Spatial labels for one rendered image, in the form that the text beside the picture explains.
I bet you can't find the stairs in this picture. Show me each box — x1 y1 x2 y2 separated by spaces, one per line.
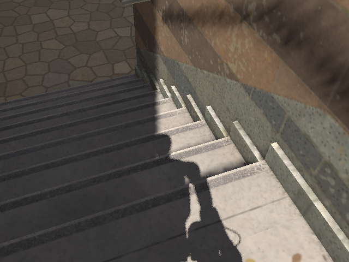
0 73 247 244

